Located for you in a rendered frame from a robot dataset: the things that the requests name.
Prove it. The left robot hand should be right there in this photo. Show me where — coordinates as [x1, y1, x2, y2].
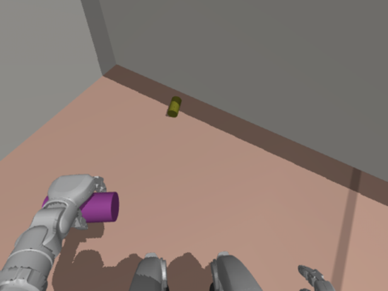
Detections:
[48, 174, 107, 230]

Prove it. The left robot arm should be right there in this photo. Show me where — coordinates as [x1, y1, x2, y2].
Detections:
[0, 198, 78, 291]

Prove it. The right robot hand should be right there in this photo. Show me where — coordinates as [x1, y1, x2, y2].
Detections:
[298, 265, 336, 291]

